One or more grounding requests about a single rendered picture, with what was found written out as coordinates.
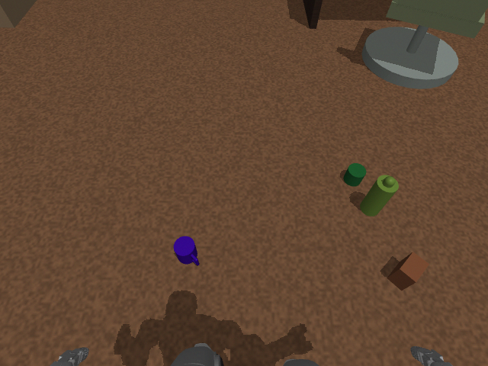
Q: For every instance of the left robot hand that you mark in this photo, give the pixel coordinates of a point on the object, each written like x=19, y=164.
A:
x=72, y=358

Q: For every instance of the office chair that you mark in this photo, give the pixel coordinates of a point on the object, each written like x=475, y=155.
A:
x=413, y=58

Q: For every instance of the right robot hand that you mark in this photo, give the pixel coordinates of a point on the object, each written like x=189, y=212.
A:
x=427, y=357

